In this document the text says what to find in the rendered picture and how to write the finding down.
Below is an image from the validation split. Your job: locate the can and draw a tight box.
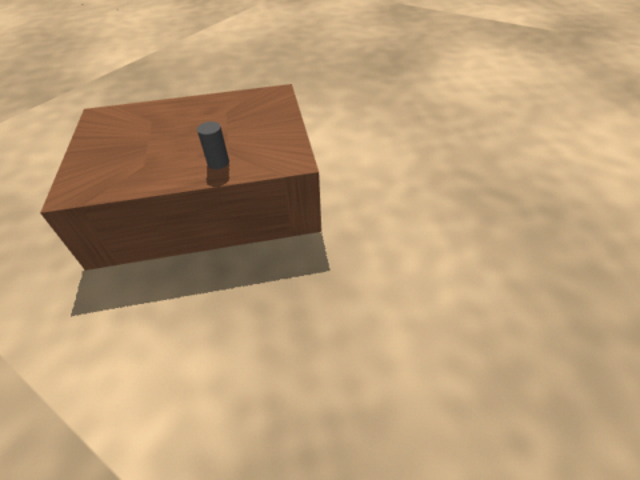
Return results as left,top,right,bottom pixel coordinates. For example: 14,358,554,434
197,122,229,169

